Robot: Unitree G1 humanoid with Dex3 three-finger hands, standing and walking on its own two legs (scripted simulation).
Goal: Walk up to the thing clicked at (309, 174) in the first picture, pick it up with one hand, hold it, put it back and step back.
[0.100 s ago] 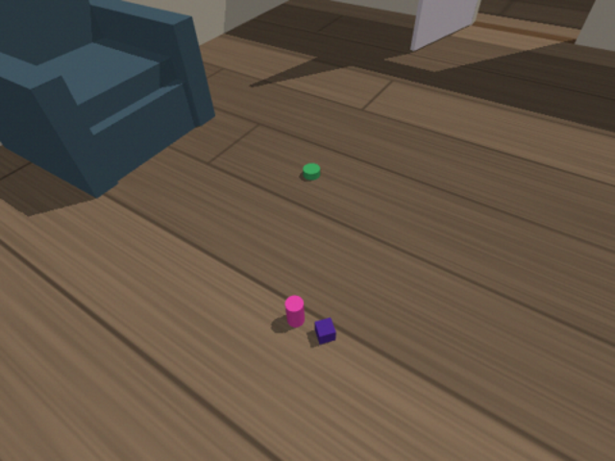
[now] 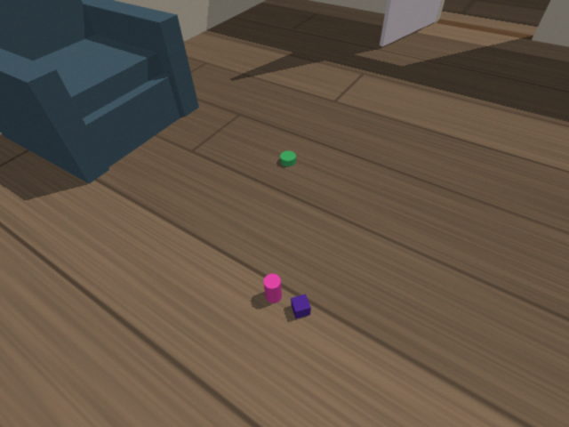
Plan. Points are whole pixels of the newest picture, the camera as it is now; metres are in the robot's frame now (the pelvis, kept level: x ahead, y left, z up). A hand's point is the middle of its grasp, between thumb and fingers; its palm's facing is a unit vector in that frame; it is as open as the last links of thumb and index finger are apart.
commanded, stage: stand
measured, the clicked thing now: (288, 158) +1.59 +0.05 -0.76
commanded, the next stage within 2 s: walk up in 1.02 s
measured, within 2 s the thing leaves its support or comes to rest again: neither
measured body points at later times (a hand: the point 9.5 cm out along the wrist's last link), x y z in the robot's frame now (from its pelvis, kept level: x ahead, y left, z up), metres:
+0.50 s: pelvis +0.00 +0.00 +0.00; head +0.01 +0.00 +0.45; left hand +0.08 +0.30 -0.13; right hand +0.08 -0.30 -0.13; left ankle +0.00 +0.12 -0.75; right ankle +0.00 -0.12 -0.75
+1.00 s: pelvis +0.00 +0.00 +0.00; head +0.01 +0.00 +0.45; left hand +0.07 +0.30 -0.13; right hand +0.08 -0.30 -0.13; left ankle +0.00 +0.12 -0.75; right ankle +0.00 -0.12 -0.75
